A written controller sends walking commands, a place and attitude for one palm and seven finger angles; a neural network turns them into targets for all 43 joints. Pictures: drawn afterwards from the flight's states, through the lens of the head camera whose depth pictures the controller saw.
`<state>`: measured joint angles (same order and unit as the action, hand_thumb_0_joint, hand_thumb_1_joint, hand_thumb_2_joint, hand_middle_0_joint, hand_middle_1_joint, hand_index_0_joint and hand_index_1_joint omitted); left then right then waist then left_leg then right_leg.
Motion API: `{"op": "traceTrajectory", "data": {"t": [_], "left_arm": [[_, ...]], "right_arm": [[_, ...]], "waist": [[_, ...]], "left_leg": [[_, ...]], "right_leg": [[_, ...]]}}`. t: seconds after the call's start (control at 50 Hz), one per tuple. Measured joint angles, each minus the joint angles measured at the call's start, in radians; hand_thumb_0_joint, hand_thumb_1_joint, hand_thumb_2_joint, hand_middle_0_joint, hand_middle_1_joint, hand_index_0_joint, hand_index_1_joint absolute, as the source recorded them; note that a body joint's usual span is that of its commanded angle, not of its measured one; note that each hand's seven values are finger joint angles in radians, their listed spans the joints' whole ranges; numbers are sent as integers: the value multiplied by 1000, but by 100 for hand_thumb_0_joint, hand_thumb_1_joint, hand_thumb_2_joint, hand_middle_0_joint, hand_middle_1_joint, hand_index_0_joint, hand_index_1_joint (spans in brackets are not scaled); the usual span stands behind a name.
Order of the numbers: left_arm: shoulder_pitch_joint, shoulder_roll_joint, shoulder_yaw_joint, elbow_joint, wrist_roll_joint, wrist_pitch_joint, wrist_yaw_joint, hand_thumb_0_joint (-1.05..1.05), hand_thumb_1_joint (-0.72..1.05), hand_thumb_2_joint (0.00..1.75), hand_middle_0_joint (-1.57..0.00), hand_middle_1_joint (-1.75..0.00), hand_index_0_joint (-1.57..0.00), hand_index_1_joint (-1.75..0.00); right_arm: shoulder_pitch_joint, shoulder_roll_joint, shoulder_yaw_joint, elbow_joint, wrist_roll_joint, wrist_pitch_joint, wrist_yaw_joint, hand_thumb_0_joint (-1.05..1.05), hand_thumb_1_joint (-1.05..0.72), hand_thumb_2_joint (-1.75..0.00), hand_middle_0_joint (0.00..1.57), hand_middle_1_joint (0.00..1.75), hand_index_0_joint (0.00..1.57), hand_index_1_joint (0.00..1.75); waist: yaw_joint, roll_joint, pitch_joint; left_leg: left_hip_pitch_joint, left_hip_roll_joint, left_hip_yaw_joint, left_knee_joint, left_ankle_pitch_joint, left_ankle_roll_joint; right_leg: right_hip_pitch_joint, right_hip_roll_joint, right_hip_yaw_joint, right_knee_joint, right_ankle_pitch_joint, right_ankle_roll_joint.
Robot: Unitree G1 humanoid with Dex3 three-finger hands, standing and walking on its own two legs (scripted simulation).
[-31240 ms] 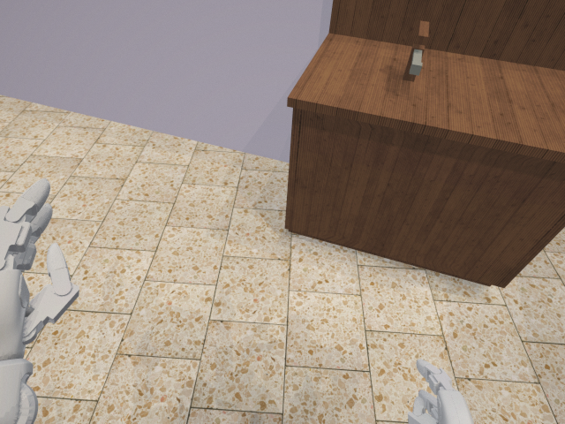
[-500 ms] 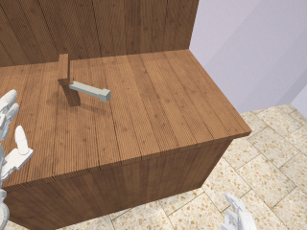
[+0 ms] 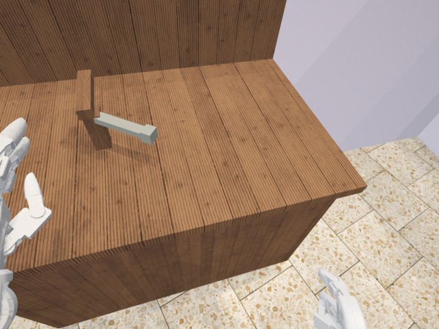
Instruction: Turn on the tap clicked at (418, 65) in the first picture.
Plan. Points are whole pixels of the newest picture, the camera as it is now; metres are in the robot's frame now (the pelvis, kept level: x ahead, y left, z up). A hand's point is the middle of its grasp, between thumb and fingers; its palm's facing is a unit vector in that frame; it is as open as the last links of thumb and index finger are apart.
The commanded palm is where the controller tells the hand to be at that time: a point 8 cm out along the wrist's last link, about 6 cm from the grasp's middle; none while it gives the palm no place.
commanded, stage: come to a stop and stand still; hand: left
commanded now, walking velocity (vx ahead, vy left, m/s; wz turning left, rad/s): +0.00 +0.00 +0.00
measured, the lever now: (149, 134) +0.46 +0.20 +0.06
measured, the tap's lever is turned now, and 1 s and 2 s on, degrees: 53 53 53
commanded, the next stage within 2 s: look again from close up in 0.24 s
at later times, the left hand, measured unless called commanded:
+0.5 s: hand (49, 214) +0.22 +0.25 +0.15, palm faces +0.41 -0.84 -0.35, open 7.4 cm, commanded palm +0.16 +0.28 +0.17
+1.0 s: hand (23, 164) +0.25 +0.27 +0.21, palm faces +0.51 -0.74 -0.44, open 7.4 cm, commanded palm +0.16 +0.26 +0.17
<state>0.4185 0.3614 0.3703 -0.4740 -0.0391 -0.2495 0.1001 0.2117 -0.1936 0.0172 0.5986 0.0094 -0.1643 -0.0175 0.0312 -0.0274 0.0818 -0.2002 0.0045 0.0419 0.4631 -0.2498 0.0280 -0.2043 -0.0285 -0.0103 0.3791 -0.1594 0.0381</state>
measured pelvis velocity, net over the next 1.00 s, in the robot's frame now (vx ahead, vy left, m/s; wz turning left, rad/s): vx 0.00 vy -0.02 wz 0.02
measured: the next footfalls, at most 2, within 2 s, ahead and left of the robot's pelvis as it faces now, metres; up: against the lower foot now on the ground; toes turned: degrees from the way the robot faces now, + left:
none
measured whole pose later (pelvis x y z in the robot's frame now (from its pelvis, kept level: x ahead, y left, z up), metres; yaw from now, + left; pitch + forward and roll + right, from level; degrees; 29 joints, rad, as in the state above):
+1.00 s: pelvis +0.00 -0.02 +0.00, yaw +1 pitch +2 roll -1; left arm 0.16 0.54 0.49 -0.35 -0.04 -0.26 0.12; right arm 0.20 -0.22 0.06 0.57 0.00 -0.15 -0.01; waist 0.04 -0.04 0.08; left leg -0.27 0.01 0.02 0.50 -0.26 0.00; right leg -0.29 -0.02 -0.03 0.46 -0.20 0.01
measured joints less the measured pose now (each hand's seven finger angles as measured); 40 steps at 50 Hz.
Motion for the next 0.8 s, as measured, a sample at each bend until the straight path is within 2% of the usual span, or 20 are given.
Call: {"op": "traceTrajectory", "data": {"t": [0.18,0.38,0.54,0.8], "left_arm": [[0,-13,-22,11,-3,37,0,1,89,90,-21,-30,-21,-30],[7,-1,-12,-18,-8,26,6,1,89,90,-21,-30,-21,-30],[-5,-29,-35,36,-7,55,8,1,90,90,-21,-30,-21,-30],[33,2,-17,-14,-13,47,13,1,89,90,-21,-31,-21,-30]], "right_arm": [[-34,1,-4,-15,5,21,-5,2,-91,-90,20,30,20,30],[-42,6,0,-30,3,34,-7,2,-91,-90,20,30,20,30],[-27,-2,1,-21,3,44,-14,2,-91,-90,20,30,20,30],[-20,-8,-9,-15,4,51,-15,2,-91,-90,20,30,20,30]], "waist": [[4,-5,4],[7,3,-14],[10,14,-12],[-13,15,-10]], "left_leg": [[15,-6,-2,0,-9,3],[18,-3,-8,-8,-6,-1],[17,-1,-11,-22,3,-4],[12,8,-14,-18,-2,-13]], "right_leg": [[11,-6,-2,11,-16,3],[18,-3,-9,-1,-13,0],[16,-1,-11,-12,-6,-4],[12,8,-15,-9,-11,-12]]}}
